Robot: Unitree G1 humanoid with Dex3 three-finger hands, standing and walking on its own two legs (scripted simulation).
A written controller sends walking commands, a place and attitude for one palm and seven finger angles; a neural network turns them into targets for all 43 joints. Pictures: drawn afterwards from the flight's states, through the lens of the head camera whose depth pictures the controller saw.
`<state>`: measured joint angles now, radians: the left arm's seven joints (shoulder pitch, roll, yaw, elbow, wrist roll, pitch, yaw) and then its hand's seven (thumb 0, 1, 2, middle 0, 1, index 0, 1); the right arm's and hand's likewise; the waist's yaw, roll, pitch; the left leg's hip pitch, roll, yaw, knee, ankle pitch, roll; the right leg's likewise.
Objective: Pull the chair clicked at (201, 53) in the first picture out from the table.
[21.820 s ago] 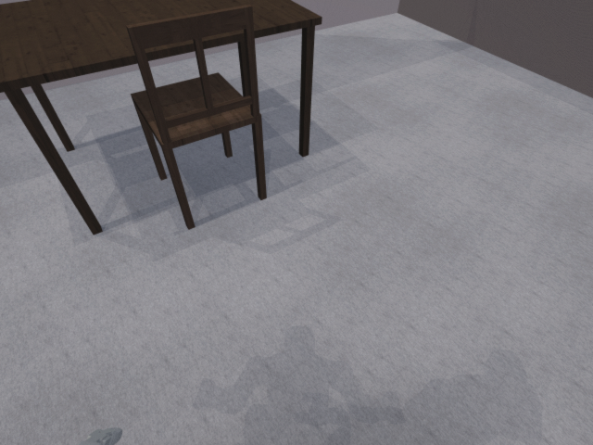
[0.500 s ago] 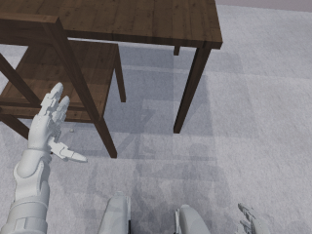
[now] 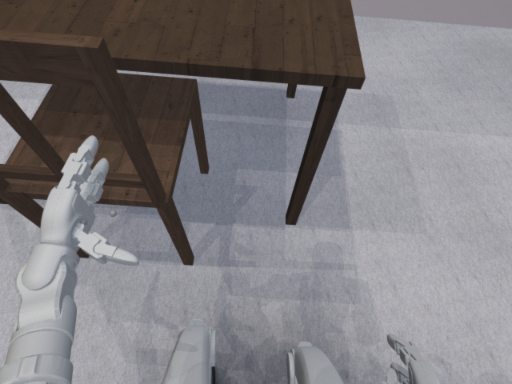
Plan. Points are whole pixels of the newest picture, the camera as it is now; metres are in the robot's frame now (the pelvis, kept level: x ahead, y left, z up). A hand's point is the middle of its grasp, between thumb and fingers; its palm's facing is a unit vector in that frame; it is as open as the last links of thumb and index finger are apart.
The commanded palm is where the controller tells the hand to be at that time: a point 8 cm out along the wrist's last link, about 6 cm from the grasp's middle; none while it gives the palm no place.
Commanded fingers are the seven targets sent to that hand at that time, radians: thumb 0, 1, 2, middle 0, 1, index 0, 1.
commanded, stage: aim the fingers beside a spindle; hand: left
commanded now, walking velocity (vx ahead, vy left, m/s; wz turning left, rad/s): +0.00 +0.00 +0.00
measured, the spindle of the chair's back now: (28, 132) +0.51 +0.42 +0.02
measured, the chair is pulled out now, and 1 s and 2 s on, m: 0.00 0.00 0.00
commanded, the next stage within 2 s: push the fingers through the gap in 1.02 s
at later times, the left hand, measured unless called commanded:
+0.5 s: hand (119, 218) +0.35 +0.22 +0.03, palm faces -0.08 -1.00 -0.02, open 16.9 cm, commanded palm +0.34 +0.26 +0.03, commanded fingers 0.00 -0.50 0.30 -0.06 -0.08 -0.06 -0.08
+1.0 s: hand (131, 219) +0.35 +0.20 +0.02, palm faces -0.05 -1.00 -0.03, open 16.9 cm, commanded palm +0.34 +0.26 +0.04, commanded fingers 0.00 -0.50 0.30 -0.06 -0.08 -0.06 -0.08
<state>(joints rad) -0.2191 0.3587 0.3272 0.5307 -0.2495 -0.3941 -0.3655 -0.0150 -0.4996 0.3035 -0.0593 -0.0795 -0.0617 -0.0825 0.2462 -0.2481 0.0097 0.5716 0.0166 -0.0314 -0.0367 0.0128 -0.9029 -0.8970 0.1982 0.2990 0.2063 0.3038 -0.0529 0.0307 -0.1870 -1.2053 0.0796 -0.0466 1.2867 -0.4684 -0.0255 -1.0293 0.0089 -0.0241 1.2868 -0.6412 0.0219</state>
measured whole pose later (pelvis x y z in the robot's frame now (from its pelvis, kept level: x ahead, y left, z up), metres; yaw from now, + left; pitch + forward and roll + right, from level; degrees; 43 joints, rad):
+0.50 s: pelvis +0.00 +0.00 +0.00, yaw +0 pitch +23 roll -4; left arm -0.25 0.36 0.31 0.57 -0.26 -0.37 -0.42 -0.01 -0.50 0.30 -0.06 -0.08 -0.06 -0.08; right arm 0.25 -0.26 0.01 0.58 0.02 -0.04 -0.04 0.01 -0.90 -0.90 0.20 0.30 0.21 0.30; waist -0.05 0.04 -0.19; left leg -1.23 0.08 -0.05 1.31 -0.47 -0.02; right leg -1.05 0.01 -0.03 1.30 -0.64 0.03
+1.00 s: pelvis +0.00 +0.00 +0.00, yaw +0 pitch +22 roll -3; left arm -0.22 0.31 0.29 0.52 -0.22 -0.40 -0.34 -0.01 -0.50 0.30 -0.06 -0.08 -0.06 -0.08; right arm 0.23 -0.25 0.01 0.57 0.01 -0.03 -0.04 0.01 -0.90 -0.90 0.20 0.30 0.21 0.30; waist -0.06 0.02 -0.18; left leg -1.22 0.08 -0.04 1.30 -0.47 -0.02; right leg -1.05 0.01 -0.02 1.30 -0.65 0.02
